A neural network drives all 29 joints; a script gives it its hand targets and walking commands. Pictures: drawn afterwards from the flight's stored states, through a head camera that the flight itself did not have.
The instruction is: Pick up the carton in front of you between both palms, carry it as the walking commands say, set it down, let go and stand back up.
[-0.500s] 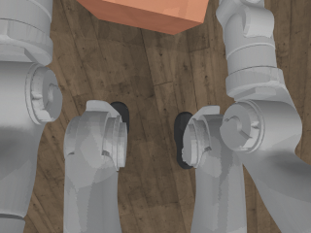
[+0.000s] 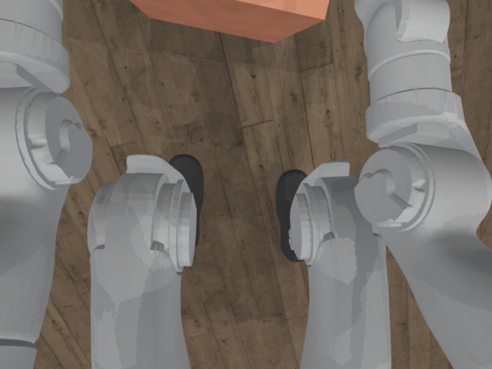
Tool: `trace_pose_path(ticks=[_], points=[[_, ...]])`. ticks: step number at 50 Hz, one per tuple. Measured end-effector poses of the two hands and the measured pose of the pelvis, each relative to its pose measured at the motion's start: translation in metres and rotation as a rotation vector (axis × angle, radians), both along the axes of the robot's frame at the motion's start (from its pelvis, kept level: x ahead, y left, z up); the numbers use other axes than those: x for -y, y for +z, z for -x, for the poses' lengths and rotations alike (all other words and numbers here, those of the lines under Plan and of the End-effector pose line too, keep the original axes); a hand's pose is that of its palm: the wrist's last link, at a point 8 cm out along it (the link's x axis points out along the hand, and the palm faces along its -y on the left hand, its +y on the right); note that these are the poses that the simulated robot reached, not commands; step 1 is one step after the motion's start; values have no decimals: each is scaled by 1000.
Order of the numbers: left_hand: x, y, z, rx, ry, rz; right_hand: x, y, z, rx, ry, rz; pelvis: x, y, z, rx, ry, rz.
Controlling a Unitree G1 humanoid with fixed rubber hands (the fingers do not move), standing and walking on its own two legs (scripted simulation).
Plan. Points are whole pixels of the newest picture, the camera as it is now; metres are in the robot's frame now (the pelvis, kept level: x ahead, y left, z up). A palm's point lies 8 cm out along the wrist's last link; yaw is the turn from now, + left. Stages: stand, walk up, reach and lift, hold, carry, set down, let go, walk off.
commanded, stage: set down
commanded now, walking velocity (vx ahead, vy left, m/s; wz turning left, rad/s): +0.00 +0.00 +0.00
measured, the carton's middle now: out of the picture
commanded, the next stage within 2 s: let go in 1.42 s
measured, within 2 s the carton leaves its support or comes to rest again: neither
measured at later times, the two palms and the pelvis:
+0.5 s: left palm out of the picture +0.59 +0.27 -0.15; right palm out of the picture +0.58 -0.12 -0.15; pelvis +0.01 +0.00 +0.01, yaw +0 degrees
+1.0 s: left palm out of the picture +0.59 +0.28 +0.02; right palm out of the picture +0.58 -0.11 +0.02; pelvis +0.01 +0.00 +0.13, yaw +1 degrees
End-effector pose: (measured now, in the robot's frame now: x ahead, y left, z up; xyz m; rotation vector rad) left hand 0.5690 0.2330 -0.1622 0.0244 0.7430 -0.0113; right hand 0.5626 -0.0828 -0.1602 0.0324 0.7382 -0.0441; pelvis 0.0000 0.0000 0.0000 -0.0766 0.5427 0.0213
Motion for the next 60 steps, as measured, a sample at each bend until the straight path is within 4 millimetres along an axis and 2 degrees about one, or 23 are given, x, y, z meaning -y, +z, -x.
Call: trace_pose_path(ticks=[6, 9, 14, 18, 24, 28, 32, 38, 51, 60], points=[[-1, -1, 0, 6, -3, 1, 0, -2, 0, 2, 0, 20, 0, -1, -2, 4, 3, 2], [-3, -11, 5, -15, 11, -18, 3, -11, 5, -27, 6, 57, 0, 1, -4, -2, 6, 6], [-22, -29, 12, -40, 87, -80, 23, -25, 9, -50, -46, 92, -1, 3, -7, -28, -1, 9], [-32, -20, 2, 0, 114, -96, 38, -20, 2, -15, -61, 104, 0, 2, -8, -33, -1, 4], [-33, 10, -16, 71, 116, -83, 37, 6, -11, 47, -54, 95, 4, 4, -6, -30, 2, -1], [-32, 40, -18, 102, 103, -84, 26, 37, -15, 86, -54, 84, 7, 15, -5, -39, 5, -5], [-33, 75, -16, 97, 103, -87, 19, 73, -15, 90, -64, 88, 8, 36, -3, -65, 10, -4], [-37, 122, -14, 76, 94, -83, 22, 117, -11, 71, -84, 100, 6, 72, -4, -129, 18, 11], [-47, 187, -18, 89, 87, -89, 25, 187, -14, 92, -95, 116, -3, 137, -11, -231, 33, 27], [-50, 246, -21, 93, 82, -90, 25, 243, -14, 93, -95, 118, -7, 186, -21, -263, 48, 29]])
